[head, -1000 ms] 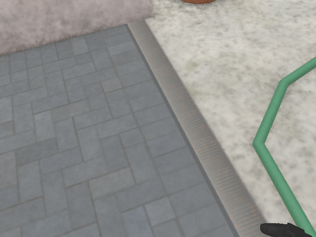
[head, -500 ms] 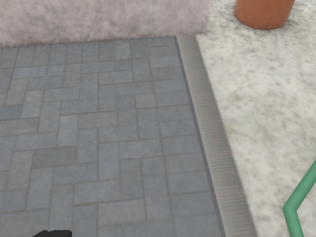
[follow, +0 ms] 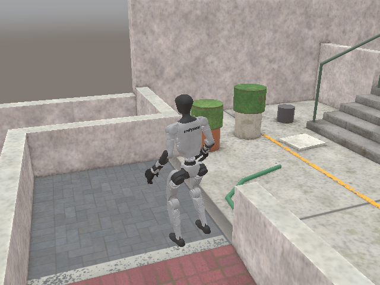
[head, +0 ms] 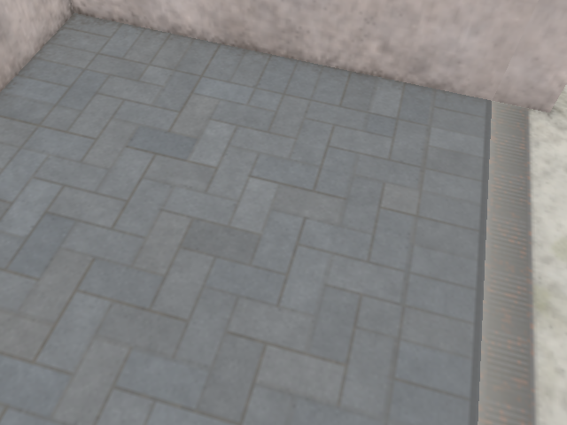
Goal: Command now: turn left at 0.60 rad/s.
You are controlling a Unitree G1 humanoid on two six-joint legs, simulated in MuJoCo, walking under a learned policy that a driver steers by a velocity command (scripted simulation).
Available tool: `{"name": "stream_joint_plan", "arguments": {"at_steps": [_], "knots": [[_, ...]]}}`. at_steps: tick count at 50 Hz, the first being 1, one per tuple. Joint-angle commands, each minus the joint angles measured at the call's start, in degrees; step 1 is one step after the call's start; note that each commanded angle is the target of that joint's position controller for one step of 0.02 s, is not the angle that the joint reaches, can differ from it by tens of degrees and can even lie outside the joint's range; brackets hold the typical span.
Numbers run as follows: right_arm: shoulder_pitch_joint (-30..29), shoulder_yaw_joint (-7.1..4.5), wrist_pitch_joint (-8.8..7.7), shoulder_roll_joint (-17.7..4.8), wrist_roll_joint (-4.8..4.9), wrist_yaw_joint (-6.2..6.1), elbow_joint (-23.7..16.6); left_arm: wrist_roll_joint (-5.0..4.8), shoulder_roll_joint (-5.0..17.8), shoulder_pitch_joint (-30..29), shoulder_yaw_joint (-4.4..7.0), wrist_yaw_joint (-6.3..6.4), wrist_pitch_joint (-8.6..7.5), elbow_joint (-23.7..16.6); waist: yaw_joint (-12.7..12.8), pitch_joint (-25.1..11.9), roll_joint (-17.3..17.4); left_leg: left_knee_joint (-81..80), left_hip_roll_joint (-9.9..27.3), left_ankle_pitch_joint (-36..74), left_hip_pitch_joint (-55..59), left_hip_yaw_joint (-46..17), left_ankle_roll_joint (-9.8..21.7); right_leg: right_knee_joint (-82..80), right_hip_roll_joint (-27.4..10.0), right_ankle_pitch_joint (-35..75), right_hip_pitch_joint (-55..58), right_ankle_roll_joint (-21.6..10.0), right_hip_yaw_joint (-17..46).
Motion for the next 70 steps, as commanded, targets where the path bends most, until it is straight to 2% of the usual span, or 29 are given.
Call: {"name": "stream_joint_plan", "arguments": {"at_steps": [1,2,4,8,14,18,19,20,21,23,26,29,34,35,36,37,40,43,46,49,52,53,54,55,56,58,60,65,70], "knots": [[3.08,-3.86,-2.98,-13.11,-2.1,-0.42,-3.65,-0.52,5.29,-4.96,1.23,0.59,-1.38,-6.57,-3.36,-9.21,15.09,-16.73,18.72,31.43,12.98,-25.42,15.0,21.41,4.34,-5.88,-16.83,0.34,6.63],[-0.16,-3.56,-2.67,-11.33,-0.75,-0.92,-3.75,-0.33,5.9,-4.74,1.73,1.01,-1.25,-5.11,-2.07,-7.9,10.36,-15.72,14.61,26.12,12.38,-21.27,10.5,19.79,3.13,-0.6,-16.74,0.4,7.12],[-2.4,-2.37,-1.47,-8.65,0.73,-1.85,-4.12,0.29,5.22,-3.01,1.79,0.95,-1.23,-4.05,-0.63,-9.48,10.47,-13.89,10.82,28.86,10.26,-17.18,8.07,19.24,4.34,4.65,-12.96,1.15,5.98],[-0.43,-2.68,-1.22,-8.92,0.12,-2.47,-3.73,-0.07,2.16,-3.45,0.46,-0.33,-1.66,-3.68,-1.43,-10.69,9.29,-13.41,9.17,27.82,11.78,-18.14,8.25,7.59,6.04,7.68,-10.05,0.85,5.85],[-0.1,-3.17,-0.8,-11.46,-0.23,-2.33,-2.98,-0.61,2.81,-5.72,0.14,-1.59,-1.97,-4.1,-2.13,-8.85,11.03,-14.67,9.22,14.87,7.85,-26.98,8.89,-8.3,8.58,3.31,-1.2,-0.96,7.62],[-1.68,-2.39,0.11,-9.64,0.93,-2.63,-2.75,-0.75,3.23,-0.68,0.56,-2.47,-2.58,-2.09,0.48,-9.04,11.15,-11.2,6.1,14.26,6.24,-27.01,5.8,-26.47,7.79,13.0,9.88,-3.41,6.47],[-0.14,-1.99,0.08,-8.35,0.72,-2.88,-2.51,-0.06,4.67,0.52,0.96,-2.49,-2.62,-1.72,0.12,-10.02,8.3,-8.24,4.0,9.05,1.55,-24.78,3.21,-27.88,3.53,17.76,16.8,-5.05,8.56],[0.8,-1.32,-0.28,-5.91,0.13,-2.72,-3.13,1.35,8.03,-0.09,1.4,-2.02,-2.3,-2.04,-1.49,-9.14,-3.06,-1.11,-1.88,-1.79,-7.76,-16.29,-0.95,-29.42,-5.45,20.31,21.33,-9.73,18.04],[-0.04,-1.64,-0.78,-7.46,0.08,-2.8,-3.91,2.55,7.21,-0.43,1.0,-1.93,-2.35,-1.98,-1.85,-7.21,-13.65,7.02,-6.38,-12.75,-9.33,-9.73,-4.25,-33.06,-13.17,24.66,15.73,-17.7,29.09],[1.14,-2.98,-1.06,-11.03,-0.25,-2.29,-2.09,1.16,3.85,-4.02,0.07,-1.2,-2.98,-3.42,-1.89,-6.15,-9.7,22.29,-3.71,-12.6,-9.77,-9.17,-7.68,-32.14,-12.83,27.21,14.52,-19.13,26.63],[1.47,-1.72,-0.52,-6.16,-0.28,-1.85,-0.76,-0.31,3.43,-4.45,-0.26,-0.87,-2.65,-2.45,-2.03,-5.1,-5.19,22.31,-2.05,-7.96,-10.78,-8.34,-9.25,-29.89,-8.11,33.69,16.7,-16.01,19.18],[0.09,0.47,-1.34,-1.69,-0.42,-0.93,-0.52,-0.15,3.7,-4.21,-0.13,-1.41,-1.54,-1.61,-0.82,-7.33,-7.55,7.77,-0.13,-6.72,-1.78,-2.45,-9.48,-27.89,-4.09,37.3,16.12,-14.38,12.93],[2.88,-0.41,-1.62,-5.3,-0.38,-1.97,0.26,-0.88,4.48,1.57,-0.54,-2.0,-1.69,0.31,-0.96,-7.04,-6.89,-10.38,-0.69,2.46,15.44,-0.14,-4.46,-27.42,-2.13,3.9,7.48,-10.17,13.98],[5.57,-0.95,-1.92,-7.94,-0.84,-2.3,0.45,-0.4,1.83,0.39,-1.37,-2.28,-2.49,-0.46,-1.56,-7.14,-0.98,-10.74,4.18,-2.39,17.89,-6.91,-1.13,-21.17,1.36,1.42,2.02,-7.88,9.55],[10.09,-2.2,-2.12,-10.97,-1.11,-1.74,2.32,-0.67,0.28,-1.37,-1.82,-2.3,-3.48,-1.84,-2.61,-5.93,10.81,-16.49,8.76,-15.79,15.78,-16.34,3.84,-11.92,7.41,0.0,-2.27,-4.84,0.49],[11.8,-2.24,-2.67,-11.17,-0.67,-1.4,2.31,-1.23,2.78,-5.25,-1.21,-2.03,-4.23,-3.01,-5.2,-0.61,13.52,-23.87,14.93,-21.99,14.46,-27.42,8.72,-5.78,7.5,-1.02,-8.65,-4.08,0.01],[14.73,-1.44,-5.48,-9.17,-0.6,-2.09,4.41,-2.37,4.71,-6.22,0.17,-2.13,-5.34,-3.19,-5.12,4.89,12.25,-26.89,19.46,-15.05,20.07,-33.43,11.26,9.53,2.41,-2.4,-23.46,-6.56,6.76],[12.32,-0.86,-5.88,-6.53,-0.26,-2.64,4.04,-1.71,2.45,-6.55,-0.56,-3.95,-6.74,-1.8,-4.2,1.35,8.86,-26.41,13.7,0.25,21.32,-20.37,6.95,0.33,1.4,7.82,-19.27,-6.56,4.99],[11.85,-1.36,-5.16,-7.74,0.32,-2.6,4.33,-1.09,0.08,-8.21,-1.89,-5.34,-6.83,-1.38,-4.21,-0.5,10.03,-25.61,9.93,6.05,13.05,-11.82,5.31,-10.19,4.55,13.47,-5.38,-4.33,0.84],[13.22,-1.86,-5.46,-9.49,1.57,-2.1,5.51,-1.97,2.15,-6.45,-1.79,-5.63,-6.65,-1.32,-2.8,0.33,9.85,-24.4,11.28,2.51,7.51,-11.87,5.15,-15.87,5.29,17.14,3.92,-4.4,0.54],[11.97,-0.92,-5.88,-7.8,0.8,-2.01,5.62,-2.0,6.64,6.0,0.2,-4.68,-6.46,2.2,3.96,-3.56,6.6,-12.01,8.88,12.62,2.31,-8.91,1.94,-18.72,6.56,16.26,20.22,-7.09,0.19],[11.36,0.21,-6.12,-4.31,0.28,-2.04,4.42,-1.31,10.59,14.12,1.31,-4.03,-6.72,3.49,7.28,-8.84,-1.38,6.25,3.72,12.02,-5.74,-3.44,-1.76,-23.12,-2.33,9.81,31.88,-10.94,12.61],[14.01,1.02,-7.09,-1.6,0.74,-2.76,1.81,-0.35,15.91,18.64,2.19,-4.42,-6.85,3.84,6.02,-14.62,-18.24,26.15,-3.57,-10.4,-19.64,-2.42,-5.37,-34.38,-14.94,-5.96,40.76,-19.41,42.59],[13.96,-0.25,-7.62,-6.49,2.14,-2.72,2.54,-0.64,12.03,15.05,1.02,-4.57,-7.19,3.07,4.94,-11.92,-13.65,34.85,-0.94,-10.23,-25.13,-6.83,-5.44,-38.5,-16.19,-13.72,38.37,-20.7,48.4],[10.53,-0.77,-7.78,-8.67,2.71,-2.31,2.51,-0.73,8.95,11.39,0.07,-4.3,-7.13,2.4,4.02,-5.89,-9.79,35.7,2.09,-5.46,-27.44,-5.64,-4.39,-37.8,-14.92,-9.87,32.91,-19.18,40.23],[8.01,-0.38,-8.14,-6.76,1.16,-2.16,3.22,0.15,6.69,7.76,-0.57,-4.22,-6.9,1.58,1.77,-3.12,-2.83,31.46,5.77,2.4,-23.92,-4.35,-3.41,-37.65,-10.38,3.51,24.67,-17.16,29.61],[8.8,-0.34,-7.49,-5.39,0.73,-1.6,3.97,0.39,5.05,6.7,-1.03,-4.16,-7.05,1.43,-0.15,-2.98,-4.2,28.3,7.17,5.87,-19.6,-3.85,-3.35,-39.3,-7.39,11.95,20.11,-16.5,22.84],[1.51,0.82,-6.93,-3.01,-0.17,-1.47,2.16,-0.95,6.64,8.62,-0.66,-3.68,-7.24,3.26,0.67,-0.12,-1.59,13.47,7.18,15.24,-20.82,-1.67,-5.62,-41.92,-5.5,25.21,18.09,-16.58,13.69],[-9.26,1.86,-8.18,-1.95,0.82,-0.29,-0.5,-2.09,8.15,14.05,-0.56,-3.57,-6.62,5.93,4.26,1.89,-0.98,-1.0,4.63,24.15,-16.51,0.0,-5.43,-40.86,-5.25,26.05,18.34,-15.89,11.23]]}}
